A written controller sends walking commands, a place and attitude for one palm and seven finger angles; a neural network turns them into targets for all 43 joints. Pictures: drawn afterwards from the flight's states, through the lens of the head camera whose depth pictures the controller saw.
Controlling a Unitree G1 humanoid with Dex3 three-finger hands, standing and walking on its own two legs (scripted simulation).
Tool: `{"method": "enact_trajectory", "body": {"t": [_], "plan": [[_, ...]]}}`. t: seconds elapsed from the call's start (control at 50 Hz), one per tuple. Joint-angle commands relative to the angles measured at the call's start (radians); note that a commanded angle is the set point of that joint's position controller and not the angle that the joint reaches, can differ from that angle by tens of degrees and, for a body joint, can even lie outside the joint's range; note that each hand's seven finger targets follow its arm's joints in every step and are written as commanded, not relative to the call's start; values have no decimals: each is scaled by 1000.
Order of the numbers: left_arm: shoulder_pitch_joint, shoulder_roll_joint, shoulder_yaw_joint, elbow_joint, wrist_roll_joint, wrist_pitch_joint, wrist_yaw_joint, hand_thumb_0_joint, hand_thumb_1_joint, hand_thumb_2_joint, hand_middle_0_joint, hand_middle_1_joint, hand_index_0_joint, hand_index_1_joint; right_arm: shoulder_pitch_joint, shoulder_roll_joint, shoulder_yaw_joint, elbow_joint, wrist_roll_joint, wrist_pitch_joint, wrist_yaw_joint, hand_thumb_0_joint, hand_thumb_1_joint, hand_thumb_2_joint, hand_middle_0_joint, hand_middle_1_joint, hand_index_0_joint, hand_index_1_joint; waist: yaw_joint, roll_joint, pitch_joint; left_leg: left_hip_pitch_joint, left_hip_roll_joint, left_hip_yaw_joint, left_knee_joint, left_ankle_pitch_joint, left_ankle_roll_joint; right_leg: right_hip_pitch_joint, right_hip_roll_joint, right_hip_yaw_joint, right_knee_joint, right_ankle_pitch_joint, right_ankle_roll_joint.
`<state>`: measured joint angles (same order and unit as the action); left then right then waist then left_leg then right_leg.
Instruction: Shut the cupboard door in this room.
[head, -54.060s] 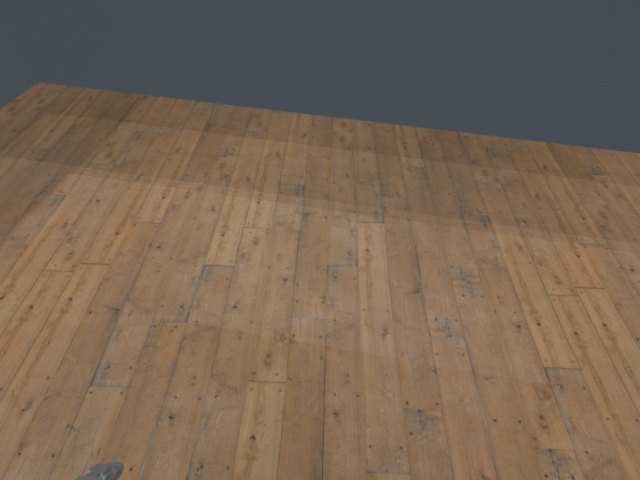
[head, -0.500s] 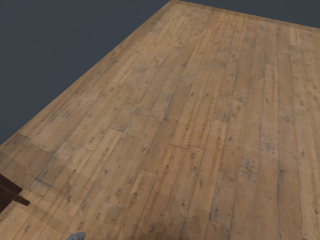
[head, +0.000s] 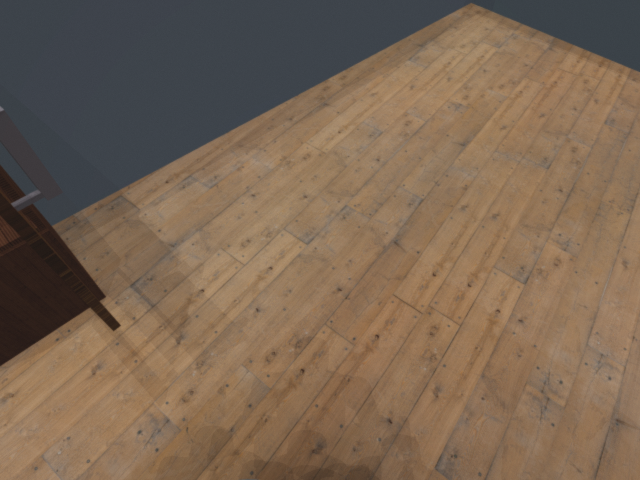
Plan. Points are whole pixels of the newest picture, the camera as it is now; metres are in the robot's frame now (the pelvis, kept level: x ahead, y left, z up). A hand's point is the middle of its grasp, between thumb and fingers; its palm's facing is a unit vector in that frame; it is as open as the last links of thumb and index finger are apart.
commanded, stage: turn or walk to find it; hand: left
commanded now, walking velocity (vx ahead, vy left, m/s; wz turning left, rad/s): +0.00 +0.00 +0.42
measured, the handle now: (8, 163) +0.46 +0.47 +0.08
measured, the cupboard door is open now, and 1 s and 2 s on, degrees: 93 93 93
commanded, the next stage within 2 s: stand and wait in 0.46 s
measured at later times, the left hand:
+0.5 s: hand out of the picture +0.09 +0.18 -0.14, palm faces +0.19 -0.94 -0.27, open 7.4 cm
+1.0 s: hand out of the picture -0.04 +0.19 -0.16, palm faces +0.43 -0.87 -0.23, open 7.4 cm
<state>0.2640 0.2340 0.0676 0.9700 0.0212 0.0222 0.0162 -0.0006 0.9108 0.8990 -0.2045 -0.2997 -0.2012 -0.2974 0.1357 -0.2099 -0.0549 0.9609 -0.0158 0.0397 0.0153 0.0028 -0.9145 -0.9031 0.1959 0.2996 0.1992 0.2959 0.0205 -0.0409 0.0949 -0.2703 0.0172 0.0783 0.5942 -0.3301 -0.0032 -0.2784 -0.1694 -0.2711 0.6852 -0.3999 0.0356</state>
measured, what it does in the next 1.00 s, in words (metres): steps on the spot, turning left: right foot, then left foot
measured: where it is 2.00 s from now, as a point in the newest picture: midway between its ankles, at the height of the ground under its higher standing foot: outside the picture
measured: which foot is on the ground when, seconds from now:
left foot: down 0.00-0.44, up 0.46-0.82, down 0.84-1.00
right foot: up 0.00-0.40, down 0.42-0.84, up 0.86-1.00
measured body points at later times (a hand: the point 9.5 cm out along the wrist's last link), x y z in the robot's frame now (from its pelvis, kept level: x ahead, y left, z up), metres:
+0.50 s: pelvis +0.02 -0.03 +0.01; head +0.06 -0.05 +0.45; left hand +0.08 +0.23 -0.12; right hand +0.10 -0.26 -0.16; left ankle -0.03 +0.10 -0.69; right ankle +0.04 -0.13 -0.72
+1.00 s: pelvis +0.02 -0.01 +0.01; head +0.05 +0.02 +0.46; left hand -0.06 +0.24 -0.15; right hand +0.19 -0.20 -0.13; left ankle -0.04 +0.09 -0.72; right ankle +0.04 -0.15 -0.66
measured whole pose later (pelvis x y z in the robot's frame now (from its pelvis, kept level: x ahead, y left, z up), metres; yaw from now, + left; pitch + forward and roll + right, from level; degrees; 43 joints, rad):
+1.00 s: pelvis +0.02 -0.01 +0.01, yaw +22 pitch +0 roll -1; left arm 0.24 0.24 0.07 1.03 0.01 0.05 0.01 0.00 0.91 0.90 -0.20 -0.30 -0.20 -0.30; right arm 0.16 -0.17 -0.04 0.99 -0.02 0.02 -0.02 0.00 -0.91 -0.90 0.20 0.30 0.20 0.30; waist 0.02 -0.03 0.07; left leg -0.21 0.01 0.00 0.50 -0.30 0.02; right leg -0.41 -0.09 -0.08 0.99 -0.49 0.07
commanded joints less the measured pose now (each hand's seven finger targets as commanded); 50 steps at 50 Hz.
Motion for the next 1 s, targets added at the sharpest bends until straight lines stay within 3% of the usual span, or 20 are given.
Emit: {"method": "enact_trajectory", "body": {"t": [0.0, 0.06, 0.1, 0.28, 0.36, 0.38, 0.4, 0.42, 0.46, 0.48, 0.52, 0.7, 0.74, 0.78, 0.8, 0.82, 0.84, 0.88, 0.92, 0.98], "plan": [[-102, 65, 12, -110, -7, 5, 8, 0, 900, 900, -200, -300, -200, -300, 167, -236, -59, -23, -2, -28, -32, 0, -900, -900, 200, 300, 200, 300, -90, 332, -153, 240, 370, -428, -260, 637, 212, -302, 38, 213, 394, -234, 39], [-71, 74, 18, -64, -8, 3, -10, 0, 900, 900, -200, -300, -200, -300, 51, -169, -33, -56, -6, -35, -40, 0, -900, -900, 200, 300, 200, 300, -30, 195, -100, 161, 250, -284, -253, 552, 167, -275, 46, 231, 435, -59, 46], [-54, 73, 18, -56, -8, 5, -12, 0, 900, 900, -200, -300, -200, -300, 49, -163, -32, -57, -2, -40, -39, 0, -900, -900, 200, 300, 200, 300, -24, 179, -100, 164, 217, -244, -260, 552, 148, -261, 56, 226, 416, -16, 52], [-124, 51, 5, -106, -14, -2, -7, 0, 900, 900, -200, -300, -200, -300, 83, -173, -50, -60, -8, -30, -34, 0, -900, -900, 200, 300, 200, 300, -48, 222, -120, 156, 205, -325, -197, 623, 165, -153, 108, 205, 117, -51, 59], [-33, 62, 9, -89, -18, -20, -3, 0, 900, 900, -200, -300, -200, -300, 51, -161, -54, -69, -3, -26, -31, 0, -900, -900, 200, 300, 200, 300, 0, 199, -152, 58, 155, -347, -108, 552, 114, 63, 132, 185, -190, 150, 40], [-3, 93, 15, -82, -14, -31, 1, 0, 900, 900, -200, -300, -200, -300, 55, -135, -50, -71, 4, -28, -27, 0, -900, -900, 200, 300, 200, 300, 15, 131, -170, -30, 108, -322, -38, 420, 67, 190, 77, 232, -299, 266, 24], [35, 173, 31, -77, 2, -40, 11, 0, 900, 900, -200, -300, -200, -300, 74, -75, -42, -87, 12, -32, -19, 0, -900, -900, 200, 300, 200, 300, 25, -104, -205, -211, -12, -186, 148, 110, 0, 337, -153, 442, -332, 412, -51], [40, 219, 38, -91, 3, -37, 13, 0, 900, 900, -200, -300, -200, -300, 55, -68, -44, -113, 10, -23, -19, 0, -900, -900, 200, 300, 200, 300, 33, -195, -156, -260, -74, -126, 353, -277, -27, 244, -339, 550, -362, 542, -168], [-37, 161, 35, -105, -4, -37, 19, 0, 900, 900, -200, -300, -200, -300, 49, -92, -54, -76, -1, 4, -17, 0, -900, -900, 200, 300, 200, 300, 7, -151, -83, -262, -22, -184, 593, -208, -25, 88, -265, 505, -399, 369, -199], [-82, 127, 27, -114, -5, -36, 17, 0, 900, 900, -200, -300, -200, -300, 69, -85, -52, -52, -3, 7, -11, 0, -900, -900, 200, 300, 200, 300, -16, -103, -57, -266, -6, -177, 628, -137, -31, 70, -206, 411, -386, 351, -172], [-102, 95, 20, -117, 0, -40, 18, 0, 900, 900, -200, -300, -200, -300, 106, -62, -45, -26, -2, 7, -6, 0, -900, -900, 200, 300, 200, 300, -33, -112, -70, -236, 6, -148, 604, -70, -45, 65, -156, 311, -373, 388, -141], [57, 140, 33, -26, 5, -42, 12, 0, 900, 900, -200, -300, -200, -300, 8, -22, -7, -23, 8, -17, -12, 0, -900, -900, 200, 300, 200, 300, 41, -142, -127, -128, -6, -30, 138, -125, -54, 237, -153, 265, -300, 658, -175], [50, 145, 35, -15, 3, -39, 15, 0, 900, 900, -200, -300, -200, -300, 30, -25, -4, -19, 10, -23, -15, 0, -900, -900, 200, 300, 200, 300, 21, -140, -141, -75, -5, -18, 26, -76, -49, 237, -161, 246, -256, 677, -157], [25, 143, 37, -13, -8, -32, 15, 0, 900, 900, -200, -300, -200, -300, 85, -45, -6, 2, 8, -32, -15, 0, -900, -900, 200, 300, 200, 300, -15, -89, -165, 87, 4, -10, -178, 112, -36, 162, -139, 197, -169, 582, -95], [31, 117, 33, -25, -14, -25, 11, 0, 900, 900, -200, -300, -200, -300, 106, -97, -17, 0, 4, -39, -15, 0, -900, -900, 200, 300, 200, 300, -29, 35, -188, 214, 89, -103, -221, 286, -1, 41, -87, 140, -74, 426, -43], [37, 62, 21, -44, -16, -19, 4, 0, 900, 900, -200, -300, -200, -300, 133, -174, -37, -10, -3, -40, -18, 0, -900, -900, 200, 300, 200, 300, -40, 269, -193, 312, 293, -357, -219, 573, 103, -153, 29, 83, 87, 61, 21], [-24, 38, 2, -65, -11, -12, 7, 0, 900, 900, -200, -300, -200, -300, 162, -203, -45, 3, 0, -32, -29, 0, -900, -900, 200, 300, 200, 300, -69, 343, -167, 268, 374, -429, -262, 714, 204, -216, 66, 139, 230, -250, 38], [-89, 57, 12, -53, -12, 1, 5, 0, 900, 900, -200, -300, -200, -300, 109, -176, -41, 3, -6, -31, -46, 0, -900, -900, 200, 300, 200, 300, -54, 298, -90, 179, 308, -375, -258, 628, 211, -247, 51, 226, 349, -173, 34], [-75, 56, 14, -37, -10, -2, -7, 0, 900, 900, -200, -300, -200, -300, 72, -152, -31, -12, -6, -37, -47, 0, -900, -900, 200, 300, 200, 300, -31, 205, -85, 170, 247, -298, -239, 633, 170, -244, 62, 221, 362, -89, 39], [-68, 52, 14, -41, -14, 0, -8, 0, 900, 900, -200, -300, -200, -300, 75, -161, -37, -19, -4, -38, -44, 0, -900, -900, 200, 300, 200, 300, -32, 207, -99, 190, 215, -267, -234, 636, 155, -234, 74, 215, 321, -58, 54]]}}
